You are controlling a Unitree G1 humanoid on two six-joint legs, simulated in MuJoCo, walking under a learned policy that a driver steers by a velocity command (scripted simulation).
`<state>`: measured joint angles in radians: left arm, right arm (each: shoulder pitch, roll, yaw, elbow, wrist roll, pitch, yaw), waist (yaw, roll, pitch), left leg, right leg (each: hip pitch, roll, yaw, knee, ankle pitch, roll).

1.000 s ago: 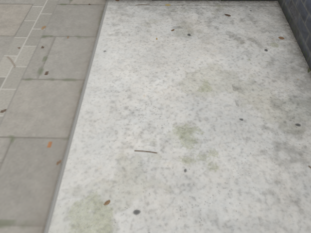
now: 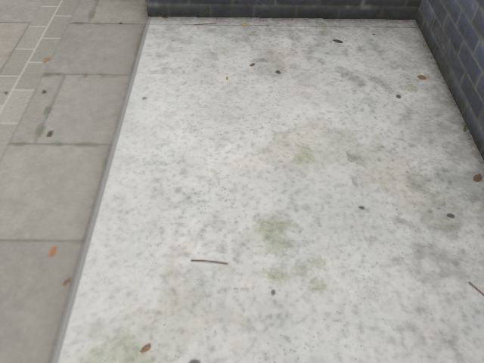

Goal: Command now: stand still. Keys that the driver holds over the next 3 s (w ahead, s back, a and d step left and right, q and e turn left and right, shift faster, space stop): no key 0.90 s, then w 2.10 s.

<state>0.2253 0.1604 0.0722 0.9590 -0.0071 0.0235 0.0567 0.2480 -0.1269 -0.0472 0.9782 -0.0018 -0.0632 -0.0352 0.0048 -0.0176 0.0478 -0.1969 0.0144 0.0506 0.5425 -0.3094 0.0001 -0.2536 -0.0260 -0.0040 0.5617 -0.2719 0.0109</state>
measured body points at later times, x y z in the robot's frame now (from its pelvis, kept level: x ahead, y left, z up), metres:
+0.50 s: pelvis +0.01 +0.01 +0.00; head +0.02 +0.02 +0.45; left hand +0.04 +0.25 -0.15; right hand +0.05 -0.21 -0.15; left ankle -0.01 +0.12 -0.73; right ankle +0.02 -0.13 -0.73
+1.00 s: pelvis +0.02 +0.01 +0.00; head +0.03 +0.02 +0.45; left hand +0.03 +0.25 -0.15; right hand +0.05 -0.21 -0.15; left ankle -0.01 +0.12 -0.73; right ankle +0.02 -0.12 -0.73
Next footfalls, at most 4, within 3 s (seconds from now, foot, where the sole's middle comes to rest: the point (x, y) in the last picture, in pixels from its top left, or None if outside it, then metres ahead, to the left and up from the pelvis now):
1.20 right None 0.12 -0.13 -0.77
1.68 left None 0.49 0.13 -0.77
2.22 right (291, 272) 0.79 -0.12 -0.77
2.78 left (217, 193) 1.11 0.12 -0.77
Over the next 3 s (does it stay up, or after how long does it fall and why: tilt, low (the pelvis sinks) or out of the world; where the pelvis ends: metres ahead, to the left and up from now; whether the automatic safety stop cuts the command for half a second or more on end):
stays up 1.05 0.04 0.01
